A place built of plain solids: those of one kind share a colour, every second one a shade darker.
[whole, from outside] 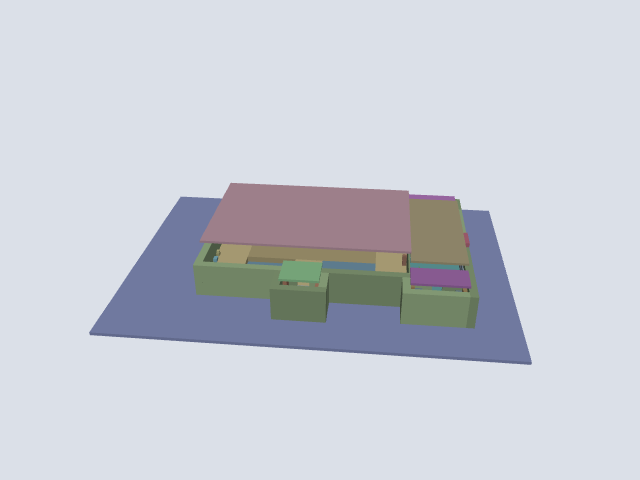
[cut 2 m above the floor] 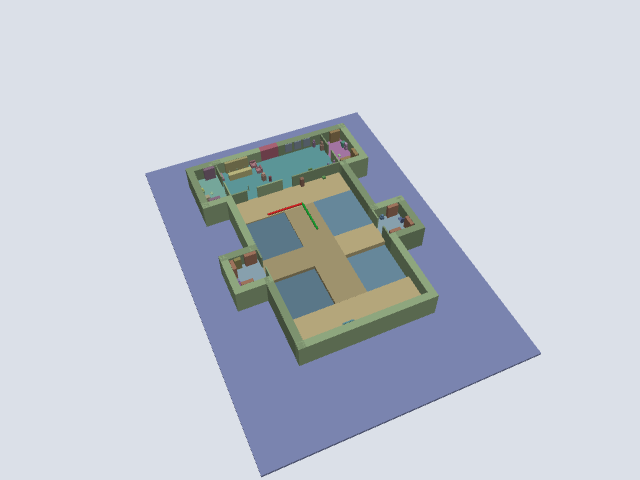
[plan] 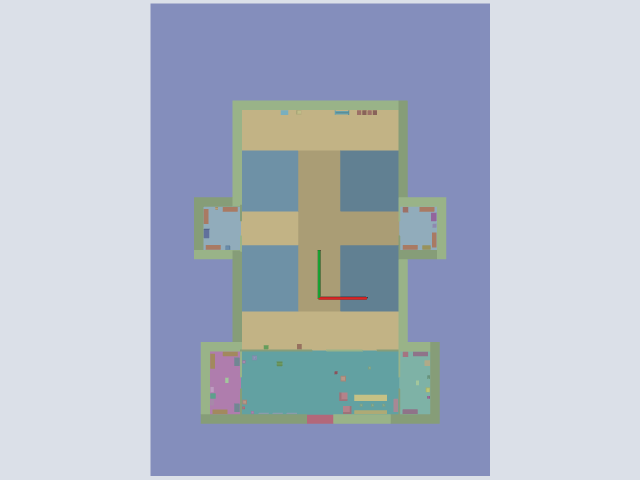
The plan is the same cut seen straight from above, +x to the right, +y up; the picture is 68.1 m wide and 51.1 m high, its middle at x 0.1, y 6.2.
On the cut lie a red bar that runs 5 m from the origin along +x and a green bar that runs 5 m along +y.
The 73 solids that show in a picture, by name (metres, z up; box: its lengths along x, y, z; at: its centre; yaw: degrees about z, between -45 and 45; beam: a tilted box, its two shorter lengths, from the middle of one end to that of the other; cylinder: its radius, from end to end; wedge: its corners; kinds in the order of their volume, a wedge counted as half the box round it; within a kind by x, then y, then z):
{
 "ground_under_all_1": {"box": [36.16, 50.3, 0.4], "at": [0.12, 6.22, -1.92]},
 "wall_1": {"box": [1.0, 6.6, 4.45], "at": [-12.81, 7.44, 0.46]},
 "wall_2": {"box": [1.0, 8.7, 4.45], "at": [-12.11, -9.01, 0.46]},
 "wall_3": {"box": [5.1, 1.0, 4.45], "at": [-10.76, 4.64, 0.46]},
 "wall_4": {"box": [5.1, 1.0, 4.45], "at": [-10.76, 10.24, 0.46]},
 "wall_5": {"box": [4.4, 1.0, 4.45], "at": [-10.4, -5.16, 0.46]},
 "wall_6": {"box": [5.2, 1.0, 4.45], "at": [-10.01, -12.86, 0.46]},
 "wall_7": {"box": [1.0, 10.75, 4.45], "at": [-8.71, -0.29, 0.46]},
 "wall_8": {"box": [1.0, 11.25, 4.45], "at": [-8.71, 15.42, 0.46]},
 "wall_9": {"box": [0.2, 2.95, 4.45], "at": [-8.3, -11.09, 0.46]},
 "wall_10": {"box": [0.2, 2.95, 4.45], "at": [-8.3, -6.93, 0.46]},
 "wall_11": {"box": [0.2, 1.61, 4.45], "at": [-8.3, 5.88, 0.46]},
 "wall_12": {"box": [0.2, 1.75, 4.45], "at": [-8.3, 9.07, 0.46]},
 "wall_13": {"box": [7.93, 1.0, 4.45], "at": [-5.24, -12.86, 0.46]},
 "wall_14": {"box": [7.68, 0.2, 4.45], "at": [-4.57, -5.56, 0.46]},
 "wall_15": {"box": [18.65, 1.0, 4.45], "at": [0.12, 20.54, 0.46]},
 "wall_16": {"box": [3.88, 0.2, 4.45], "at": [2.71, -5.56, 0.46]},
 "wall_17": {"box": [7.93, 1.0, 4.45], "at": [5.48, -12.86, 0.46]},
 "wall_18": {"box": [2.5, 0.2, 4.45], "at": [7.4, -5.56, 0.46]},
 "wall_19": {"box": [0.2, 2.95, 4.45], "at": [8.54, -11.09, 0.46]},
 "wall_20": {"box": [0.2, 2.95, 4.45], "at": [8.54, -6.93, 0.46]},
 "wall_21": {"box": [0.2, 1.75, 4.45], "at": [8.54, 5.81, 0.46]},
 "wall_22": {"box": [1.0, 10.75, 4.45], "at": [8.95, -0.29, 0.46]},
 "wall_23": {"box": [1.0, 11.25, 4.45], "at": [8.95, 15.42, 0.46]},
 "wall_24": {"box": [5.2, 1.0, 4.45], "at": [10.24, -12.86, 0.46]},
 "wall_25": {"box": [4.4, 1.0, 4.45], "at": [10.64, -5.16, 0.46]},
 "wall_26": {"box": [5.1, 1.0, 4.45], "at": [10.99, 4.64, 0.46]},
 "wall_27": {"box": [5.1, 1.0, 4.45], "at": [10.99, 10.24, 0.46]},
 "wall_28": {"box": [1.0, 8.7, 4.45], "at": [12.35, -9.01, 0.46]},
 "wall_29": {"box": [1.0, 6.6, 4.45], "at": [13.05, 7.44, 0.46]},
 "floor_gang_1": {"box": [6.1, 3.6, 1.77], "at": [-5.25, 7.44, -0.89]},
 "floor_gang_2": {"box": [4.45, 17.15, 1.77], "at": [0.02, 7.17, -0.89]},
 "floor_gang_3": {"box": [16.85, 4.15, 1.77], "at": [0.12, -3.48, -0.89]},
 "floor_gang_4": {"box": [16.85, 4.4, 1.77], "at": [0.12, 17.94, -0.89]},
 "floor_gang_5": {"box": [6.3, 3.6, 1.77], "at": [5.39, 7.44, -0.89]},
 "step_tier_1": {"box": [6.1, 7.05, 1.77], "at": [-5.25, 2.12, -0.89]},
 "step_tier_2": {"box": [6.1, 6.5, 1.01], "at": [-5.25, 12.49, -1.26]},
 "step_tier_3": {"box": [6.3, 7.05, 1.57], "at": [5.39, 2.12, -0.98]},
 "step_tier_4": {"box": [6.3, 6.5, 1.22], "at": [5.39, 12.49, -1.16]},
 "floor_foyer_1": {"box": [16.85, 6.9, 1.77], "at": [0.12, -9.01, -0.89]},
 "ceil_hall_1": {"box": [16.85, 25.7, 0.3], "at": [0.12, 7.29, 5.6]},
 "floor_side_1": {"box": [4.1, 4.8, 1.77], "at": [-10.36, 7.44, -0.89]},
 "floor_side_2": {"box": [4.1, 4.8, 1.77], "at": [10.6, 7.44, -0.89]},
 "floor_cloaks_1": {"box": [3.4, 6.9, 1.77], "at": [-10.01, -9.01, -0.89]},
 "floor_store_1": {"box": [3.4, 6.9, 1.77], "at": [10.24, -9.01, -0.89]},
 "ceil_foyer_1": {"box": [16.85, 6.9, 0.3], "at": [0.12, -9.01, 4.35]},
 "door_leaf_1": {"box": [2.8, 0.97, 5.04], "at": [0.12, -12.88, 0.75]},
 "shelves_side_1": {"box": [0.5, 1.6, 2.0], "at": [-12.03, 8.69, 1.0]},
 "shelves_side_2": {"box": [1.6, 0.5, 2.0], "at": [-11.26, 5.42, 1.0]},
 "shelves_side_3": {"box": [1.6, 0.5, 2.0], "at": [-9.46, 9.46, 1.0]},
 "shelves_side_4": {"box": [1.6, 0.5, 2.0], "at": [9.7, 5.42, 1.0]},
 "shelves_side_5": {"box": [1.6, 0.5, 2.0], "at": [11.49, 9.46, 1.0]},
 "shelves_side_6": {"box": [0.5, 1.6, 2.0], "at": [12.27, 6.19, 1.0]},
 "ceil_cloaks_1": {"box": [3.4, 6.9, 0.3], "at": [-10.01, -9.01, 3.4]},
 "ceil_store_1": {"box": [3.4, 6.9, 0.3], "at": [10.24, -9.01, 3.4]},
 "ceil_side_1": {"box": [4.1, 4.8, 0.3], "at": [-10.36, 7.44, 3.4]},
 "bar_foyer_1": {"box": [3.5, 0.4, 2.1], "at": [5.5, -12.13, 1.05]},
 "bar_foyer_2": {"box": [3.5, 0.65, 1.1], "at": [5.5, -10.61, 0.55]},
 "shelves_cloaks_1": {"box": [0.5, 1.6, 2.0], "at": [-11.32, -6.71, 1.0]},
 "shelves_cloaks_2": {"box": [1.6, 0.5, 2.0], "at": [-10.55, -12.08, 1.0]},
 "shelves_cloaks_3": {"box": [1.6, 0.5, 2.0], "at": [-9.46, -5.94, 1.0]},
 "shelves_store_1": {"box": [1.6, 0.5, 2.0], "at": [9.7, -12.08, 1.0]},
 "shelves_store_2": {"box": [1.6, 0.5, 2.0], "at": [10.79, -5.94, 1.0]},
 "hamper_cloaks_1": {"box": [0.6, 0.9, 0.72], "at": [-8.73, -11.66, 0.36]},
 "hamper_cloaks_2": {"box": [0.6, 0.9, 0.72], "at": [-8.73, -6.76, 0.36]},
 "lockers_side_1": {"box": [0.9, 0.48, 1.8], "at": [11.45, 5.41, 0.9]},
 "poster_case_foyer_1": {"box": [1.1, 0.14, 1.6], "at": [-5.91, -12.26, 1.3]},
 "poster_case_foyer_2": {"box": [1.1, 0.14, 1.6], "at": [-4.41, -12.26, 1.3]},
 "poster_case_foyer_3": {"box": [1.1, 0.14, 1.6], "at": [-2.9, -12.26, 1.3]},
 "seat_stack_1": {"box": [0.5, 0.56, 1.46], "at": [-2.1, -5.14, 0.72]},
 "hamper_side_1": {"box": [0.6, 0.9, 0.72], "at": [12.21, 8.64, 0.36]},
 "bench_foyer_1": {"box": [0.5, 1.4, 0.46], "at": [8.16, -11.41, 0.22]},
 "trolley_side_1": {"box": [0.6, 1.0, 0.06], "at": [-11.97, 6.89, 0.2]}
}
